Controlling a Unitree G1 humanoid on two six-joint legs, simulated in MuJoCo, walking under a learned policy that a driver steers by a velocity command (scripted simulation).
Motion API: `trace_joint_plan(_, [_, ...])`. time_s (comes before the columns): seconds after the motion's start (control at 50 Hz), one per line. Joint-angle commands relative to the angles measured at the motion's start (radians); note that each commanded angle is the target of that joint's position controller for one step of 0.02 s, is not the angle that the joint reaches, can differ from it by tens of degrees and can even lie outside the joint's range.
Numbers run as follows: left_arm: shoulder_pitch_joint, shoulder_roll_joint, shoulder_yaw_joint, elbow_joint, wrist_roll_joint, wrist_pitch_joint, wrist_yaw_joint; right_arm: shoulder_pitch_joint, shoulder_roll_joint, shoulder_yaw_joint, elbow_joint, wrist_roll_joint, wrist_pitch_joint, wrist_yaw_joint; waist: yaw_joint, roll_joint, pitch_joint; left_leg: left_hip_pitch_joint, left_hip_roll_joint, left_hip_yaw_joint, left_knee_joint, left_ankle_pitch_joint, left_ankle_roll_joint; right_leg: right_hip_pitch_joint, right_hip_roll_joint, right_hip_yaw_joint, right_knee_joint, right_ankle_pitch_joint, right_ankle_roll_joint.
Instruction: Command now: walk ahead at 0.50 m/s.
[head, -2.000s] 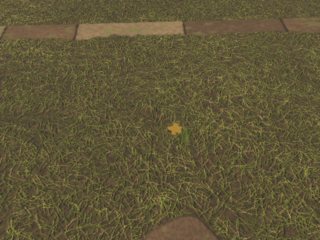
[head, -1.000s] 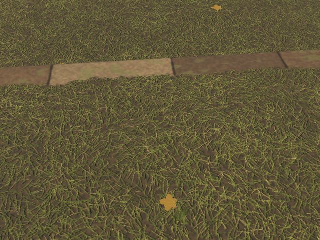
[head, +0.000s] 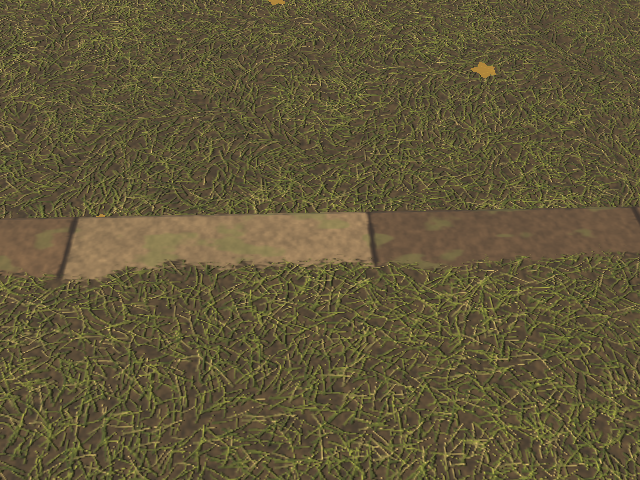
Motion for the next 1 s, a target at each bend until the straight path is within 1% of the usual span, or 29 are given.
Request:
trace_joint_plan(0.02, [0.025, 0.071, 0.028, -0.059, 0.005, 0.001, 0.008, 0.036, -0.074, -0.012, -0.024, -0.013, -0.014, 0.003, 0.01, 0.096, -0.078, 0.209, 0.265, -0.32, -0.294, 0.109, 0.164, -0.194, -0.11, 0.048, -0.01, 0.107, -0.005])
trace_joint_plan(0.04, [0.031, 0.056, 0.027, -0.057, 0.006, 0.011, 0.01, 0.053, -0.083, -0.014, -0.012, -0.009, -0.017, 0.0, 0.017, 0.095, -0.064, 0.184, 0.258, -0.288, -0.313, 0.134, 0.171, -0.191, -0.115, 0.04, -0.037, 0.115, 0.001])
trace_joint_plan(0.1, [-0.066, 0.063, 0.033, -0.093, 0.016, 0.023, 0.014, 0.102, -0.126, -0.024, 0.011, -0.008, -0.016, -0.018, 0.006, 0.071, -0.014, 0.187, 0.258, -0.236, -0.352, 0.189, 0.179, -0.29, -0.126, 0.031, -0.163, 0.229, 0.03])
trace_joint_plan(0.14, [-0.135, 0.058, 0.034, -0.115, 0.021, 0.022, 0.012, 0.136, -0.129, -0.023, 0.024, -0.005, -0.008, -0.03, -0.011, 0.068, -0.001, 0.219, 0.248, -0.206, -0.359, 0.209, 0.165, -0.336, -0.122, 0.025, -0.27, 0.329, 0.042])
trace_joint_plan(0.22, [-0.266, 0.035, 0.023, -0.15, 0.015, 0.013, -0.002, 0.194, -0.136, -0.021, 0.046, 0.004, 0.0, -0.039, -0.052, 0.078, 0.025, 0.249, 0.217, -0.139, -0.366, 0.192, 0.131, -0.303, -0.084, -0.012, -0.491, 0.481, 0.042])
trace_joint_plan(0.32, [-0.4, 0.036, 0.012, -0.2, 0.004, 0.002, -0.029, 0.273, -0.146, -0.026, 0.09, 0.011, 0.02, -0.043, -0.092, 0.081, 0.068, 0.397, 0.271, -0.141, -0.312, 0.199, 0.13, -0.331, -0.055, -0.028, -0.625, 0.426, 0.025])
trace_joint_plan(0.36, [-0.407, 0.049, 0.012, -0.215, 0.002, -0.005, -0.042, 0.271, -0.157, -0.033, 0.099, 0.014, 0.029, -0.047, -0.076, 0.093, 0.065, 0.448, 0.299, -0.148, -0.267, 0.262, 0.119, -0.31, -0.044, -0.03, -0.657, 0.357, 0.001])
trace_joint_plan(0.38, [-0.382, 0.062, 0.017, -0.212, 0.001, -0.008, -0.045, 0.258, -0.163, -0.036, 0.098, 0.015, 0.032, -0.049, -0.056, 0.103, 0.049, 0.459, 0.305, -0.146, -0.237, 0.33, 0.109, -0.259, -0.031, -0.039, -0.672, 0.324, -0.013])
trace_joint_plan(0.4, [-0.326, 0.084, 0.027, -0.2, 0.002, -0.011, -0.045, 0.236, -0.173, -0.039, 0.093, 0.015, 0.035, -0.05, -0.02, 0.118, 0.012, 0.458, 0.298, -0.135, -0.177, 0.477, 0.097, -0.159, -0.002, -0.062, -0.681, 0.297, -0.029])
trace_joint_plan(0.42, [-0.206, 0.115, 0.045, -0.164, 0.006, -0.011, -0.042, 0.208, -0.171, -0.038, 0.087, 0.016, 0.04, -0.05, 0.047, 0.118, -0.059, 0.432, 0.262, -0.102, -0.044, 0.63, 0.077, 0.013, 0.034, -0.092, -0.702, 0.308, -0.053])
trace_joint_plan(0.44, [-0.022, 0.17, 0.071, -0.109, 0.011, -0.011, -0.034, 0.199, -0.144, -0.026, 0.074, 0.009, 0.041, -0.05, 0.12, 0.091, -0.177, 0.307, 0.206, -0.063, 0.175, 0.599, 0.045, 0.291, 0.002, -0.054, -0.678, 0.339, -0.093])
trace_joint_plan(0.46, [0.136, 0.271, 0.095, -0.081, 0.033, -0.007, -0.026, 0.286, -0.056, 0.002, 0.052, -0.004, 0.029, -0.043, 0.116, -0.103, -0.348, -0.061, 0.082, -0.013, 0.573, 0.213, -0.019, 0.705, -0.261, 0.325, -0.68, 0.29, -0.224])
trace_joint_plan(0.48, [0.157, 0.236, 0.081, -0.069, 0.021, -0.002, -0.029, 0.316, -0.016, 0.017, 0.068, 0.007, 0.003, -0.034, 0.104, -0.248, -0.444, -0.284, -0.03, -0.118, 0.8, -0.406, -0.039, 0.832, -0.379, 0.696, -0.852, 0.169, -0.311])
trace_joint_plan(0.5, [0.088, 0.17, 0.059, -0.08, 0.013, -0.004, -0.03, 0.233, -0.121, -0.01, 0.052, 0.033, -0.017, -0.029, 0.106, -0.168, -0.32, -0.386, 0.039, -0.188, 0.89, -0.388, -0.016, 0.732, -0.34, 0.607, -0.877, 0.098, -0.256])
trace_joint_plan(0.52, [-0.001, 0.131, 0.047, -0.102, 0.015, -0.003, -0.027, 0.149, -0.141, -0.014, 0.026, 0.047, -0.026, -0.029, 0.085, -0.111, -0.202, -0.403, 0.093, -0.158, 0.874, -0.301, -0.001, 0.58, -0.303, 0.456, -0.896, 0.134, -0.216])
trace_joint_plan(0.54, [-0.074, 0.104, 0.037, -0.111, 0.022, -0.005, -0.031, 0.109, -0.131, -0.017, 0.021, 0.037, -0.023, -0.036, 0.051, -0.034, -0.118, -0.363, 0.137, -0.134, 0.806, -0.217, -0.003, 0.419, -0.261, 0.345, -0.935, 0.213, -0.195])
trace_joint_plan(0.56, [-0.113, 0.075, 0.028, -0.115, 0.03, -0.01, -0.034, 0.11, -0.124, -0.026, 0.024, 0.023, -0.01, -0.043, 0.015, -0.035, -0.08, -0.303, 0.17, -0.139, 0.738, -0.166, -0.004, 0.316, -0.222, 0.27, -0.968, 0.262, -0.175])
trace_joint_plan(0.58, [-0.122, 0.065, 0.024, -0.109, 0.035, -0.012, -0.037, 0.135, -0.1, -0.026, 0.03, 0.019, 0.005, -0.044, -0.009, -0.052, -0.068, -0.247, 0.183, -0.14, 0.706, -0.137, -0.007, 0.252, -0.202, 0.229, -0.999, 0.277, -0.17])
trace_joint_plan(0.6, [-0.112, 0.069, 0.026, -0.101, 0.033, -0.014, -0.038, 0.153, -0.076, -0.024, 0.036, 0.017, 0.017, -0.046, -0.02, -0.053, -0.061, -0.223, 0.186, -0.134, 0.678, -0.124, -0.012, 0.219, -0.192, 0.202, -1.022, 0.296, -0.176])
trace_joint_plan(0.62, [-0.096, 0.081, 0.028, -0.09, 0.031, -0.017, -0.036, 0.153, -0.065, -0.025, 0.036, 0.016, 0.026, -0.048, -0.027, -0.049, -0.047, -0.228, 0.19, -0.127, 0.65, -0.104, -0.02, 0.198, -0.188, 0.174, -1.041, 0.322, -0.185])
trace_joint_plan(0.66, [-0.063, 0.113, 0.035, -0.074, 0.032, -0.019, -0.023, 0.088, -0.074, -0.029, 0.012, 0.009, 0.033, -0.052, -0.022, -0.033, -0.016, -0.296, 0.197, -0.126, 0.559, -0.02, -0.038, 0.204, -0.188, 0.141, -1.068, 0.36, -0.193])
trace_joint_plan(0.7, [-0.027, 0.121, 0.036, -0.06, 0.03, -0.013, -0.011, 0.015, -0.075, -0.032, -0.011, 0.002, 0.032, -0.05, -0.005, -0.025, 0.001, -0.352, 0.196, -0.123, 0.45, 0.085, -0.053, 0.236, -0.183, 0.113, -1.078, 0.384, -0.183])
trace_joint_plan(0.78, [0.03, 0.128, 0.035, -0.036, 0.02, -0.006, 0.0, -0.116, -0.051, -0.023, -0.045, 0.006, 0.023, -0.037, 0.033, -0.034, 0.025, -0.324, 0.16, -0.089, 0.228, 0.25, -0.058, 0.262, -0.15, 0.041, -1.084, 0.38, -0.148])
trace_joint_plan(0.86, [0.102, 0.136, 0.039, 0.004, 0.012, 0.006, 0.003, -0.229, -0.048, -0.012, -0.083, 0.015, 0.017, -0.019, 0.07, -0.031, 0.059, -0.337, 0.135, -0.073, 0.11, 0.236, -0.051, 0.368, -0.182, 0.032, -1.055, 0.375, -0.146])
trace_joint_plan(0.9, [0.118, 0.142, 0.044, 0.019, 0.009, 0.016, 0.007, -0.263, -0.054, -0.01, -0.103, 0.019, 0.01, -0.006, 0.071, -0.036, 0.07, -0.346, 0.129, -0.077, 0.072, 0.182, -0.033, 0.432, -0.213, 0.038, -1.018, 0.402, -0.14])
trace_joint_plan(0.94, [0.107, 0.154, 0.051, 0.024, 0.006, 0.025, 0.011, -0.245, -0.074, -0.014, -0.109, 0.021, 0.003, 0.003, 0.047, -0.051, 0.055, -0.292, 0.113, -0.067, 0.043, 0.109, -0.009, 0.471, -0.235, 0.043, -0.969, 0.486, -0.125])
trace_joint_plan(0.96, [0.088, 0.163, 0.054, 0.021, 0.005, 0.029, 0.012, -0.201, -0.093, -0.022, -0.099, 0.021, 0.0, 0.004, 0.018, -0.065, 0.027, -0.211, 0.09, -0.048, 0.033, 0.076, 0.006, 0.475, -0.233, 0.036, -0.92, 0.605, -0.114])
trace_joint_plan(0.98, [0.062, 0.165, 0.054, 0.015, 0.004, 0.034, 0.012, -0.106, -0.12, -0.037, -0.073, 0.018, -0.002, 0.002, -0.039, -0.07, -0.031, -0.065, 0.054, -0.015, 0.014, 0.072, 0.026, 0.46, -0.206, 0.009, -0.813, 0.772, -0.095])
trace_joint_plan(1.0, [0.053, 0.139, 0.044, 0.008, 0.008, 0.037, 0.012, 0.069, -0.17, -0.064, -0.016, 0.014, -0.002, -0.004, -0.112, -0.048, -0.137, 0.182, 0.046, -0.015, 0.022, 0.093, 0.057, 0.379, -0.149, -0.033, -0.611, 0.819, -0.066])
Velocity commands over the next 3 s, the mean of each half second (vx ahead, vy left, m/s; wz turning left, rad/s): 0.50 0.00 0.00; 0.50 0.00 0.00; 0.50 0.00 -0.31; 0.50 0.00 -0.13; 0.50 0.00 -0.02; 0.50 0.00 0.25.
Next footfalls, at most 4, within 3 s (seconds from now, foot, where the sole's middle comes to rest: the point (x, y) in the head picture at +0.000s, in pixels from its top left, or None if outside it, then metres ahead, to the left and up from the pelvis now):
0.44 right None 0.42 -0.15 -0.77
1.00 left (286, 367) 0.72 0.09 -0.77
1.58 right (396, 269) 1.00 -0.18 -0.77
2.12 left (335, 167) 1.37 -0.03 -0.77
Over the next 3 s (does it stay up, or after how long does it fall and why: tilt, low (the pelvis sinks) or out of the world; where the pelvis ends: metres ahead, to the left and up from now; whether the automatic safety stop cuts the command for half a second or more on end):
stays up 1.64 -0.25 0.01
